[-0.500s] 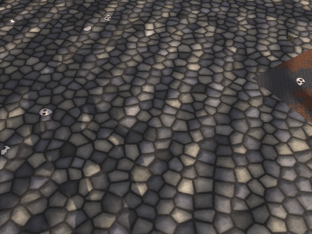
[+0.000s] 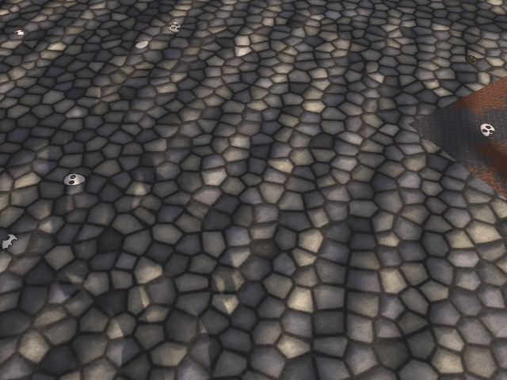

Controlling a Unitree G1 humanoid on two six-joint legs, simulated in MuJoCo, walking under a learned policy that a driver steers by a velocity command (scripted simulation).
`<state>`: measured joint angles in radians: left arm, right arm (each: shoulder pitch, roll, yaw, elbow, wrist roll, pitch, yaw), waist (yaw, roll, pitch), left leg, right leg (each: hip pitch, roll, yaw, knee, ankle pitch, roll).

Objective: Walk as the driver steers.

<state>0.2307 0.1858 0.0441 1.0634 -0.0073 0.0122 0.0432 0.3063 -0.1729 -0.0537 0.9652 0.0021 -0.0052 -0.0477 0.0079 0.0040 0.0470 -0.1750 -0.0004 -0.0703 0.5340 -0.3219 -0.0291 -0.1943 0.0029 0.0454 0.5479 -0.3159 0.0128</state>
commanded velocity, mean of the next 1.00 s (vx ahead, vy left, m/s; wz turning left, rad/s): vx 0.33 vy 0.00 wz -0.13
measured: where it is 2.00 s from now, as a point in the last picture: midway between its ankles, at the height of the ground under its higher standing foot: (337, 269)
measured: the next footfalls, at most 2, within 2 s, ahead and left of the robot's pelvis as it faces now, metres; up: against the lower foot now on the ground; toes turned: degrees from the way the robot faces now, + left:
right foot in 0.78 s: +0.40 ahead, -0.11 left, +0.00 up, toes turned -4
left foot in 1.28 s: +0.72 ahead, +0.02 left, +0.00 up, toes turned -24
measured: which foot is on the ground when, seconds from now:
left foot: down 0.00-0.80, up 0.82-1.00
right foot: down 0.00-0.34, up 0.36-0.76, down 0.78-1.00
